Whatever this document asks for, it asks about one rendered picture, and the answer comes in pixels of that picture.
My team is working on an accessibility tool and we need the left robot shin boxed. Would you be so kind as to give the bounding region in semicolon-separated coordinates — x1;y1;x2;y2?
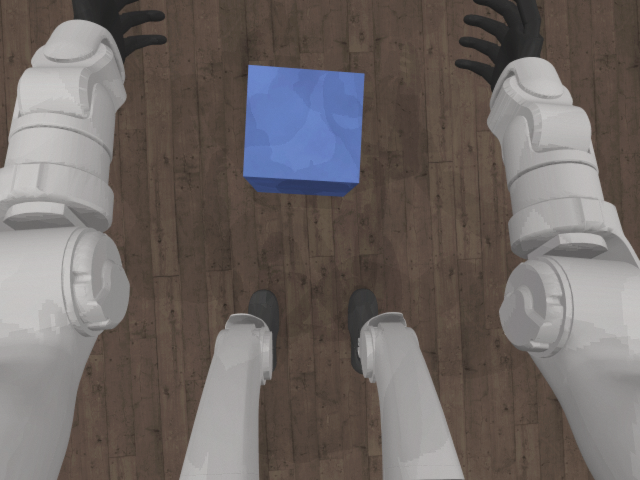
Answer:
214;313;270;351

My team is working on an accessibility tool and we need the robot left hand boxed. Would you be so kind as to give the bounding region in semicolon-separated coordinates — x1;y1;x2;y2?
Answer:
72;0;167;64

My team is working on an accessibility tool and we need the left robot foot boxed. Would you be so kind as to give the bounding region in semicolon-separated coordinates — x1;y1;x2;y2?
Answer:
248;289;279;373

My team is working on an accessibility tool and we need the robot right hand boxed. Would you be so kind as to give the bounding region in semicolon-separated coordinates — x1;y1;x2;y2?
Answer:
455;0;544;93

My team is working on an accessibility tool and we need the carton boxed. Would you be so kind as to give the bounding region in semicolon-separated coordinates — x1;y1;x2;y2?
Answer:
243;65;365;197

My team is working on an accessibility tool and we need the robot left upper arm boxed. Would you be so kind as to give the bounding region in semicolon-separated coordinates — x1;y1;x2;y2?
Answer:
0;226;130;480

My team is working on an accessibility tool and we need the right robot forearm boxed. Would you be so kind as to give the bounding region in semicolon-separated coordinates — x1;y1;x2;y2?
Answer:
487;57;640;269

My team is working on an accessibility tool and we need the left robot forearm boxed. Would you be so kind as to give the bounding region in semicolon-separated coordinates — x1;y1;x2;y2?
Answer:
0;20;127;233

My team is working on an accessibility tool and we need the robot right upper arm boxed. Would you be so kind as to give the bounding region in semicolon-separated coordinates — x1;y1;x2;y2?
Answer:
499;255;640;480

